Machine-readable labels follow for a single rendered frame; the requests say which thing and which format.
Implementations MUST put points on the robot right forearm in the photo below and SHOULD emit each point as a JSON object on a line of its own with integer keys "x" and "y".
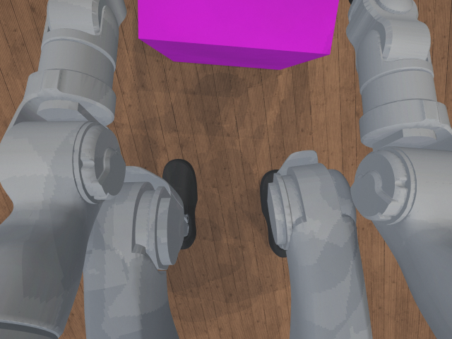
{"x": 396, "y": 77}

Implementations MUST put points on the right robot foot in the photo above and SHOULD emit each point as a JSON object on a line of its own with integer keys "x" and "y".
{"x": 268, "y": 178}

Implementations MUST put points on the carton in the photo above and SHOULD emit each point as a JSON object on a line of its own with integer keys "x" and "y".
{"x": 263, "y": 34}

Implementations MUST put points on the right robot upper arm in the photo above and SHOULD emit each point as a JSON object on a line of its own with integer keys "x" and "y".
{"x": 407, "y": 194}

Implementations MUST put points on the left robot upper arm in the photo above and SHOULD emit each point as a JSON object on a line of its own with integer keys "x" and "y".
{"x": 57, "y": 174}

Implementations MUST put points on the left robot shin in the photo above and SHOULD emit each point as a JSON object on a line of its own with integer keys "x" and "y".
{"x": 139, "y": 174}

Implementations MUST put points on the robot left forearm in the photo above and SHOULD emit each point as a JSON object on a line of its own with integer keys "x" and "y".
{"x": 77, "y": 64}

